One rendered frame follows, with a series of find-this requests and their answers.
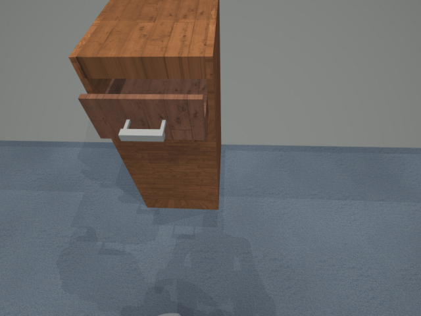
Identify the drawer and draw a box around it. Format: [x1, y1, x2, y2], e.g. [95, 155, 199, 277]
[78, 78, 209, 140]

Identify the cabinet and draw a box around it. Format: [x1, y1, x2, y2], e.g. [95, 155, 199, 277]
[68, 0, 221, 210]

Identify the handle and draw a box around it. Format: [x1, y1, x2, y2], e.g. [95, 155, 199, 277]
[118, 119, 166, 142]

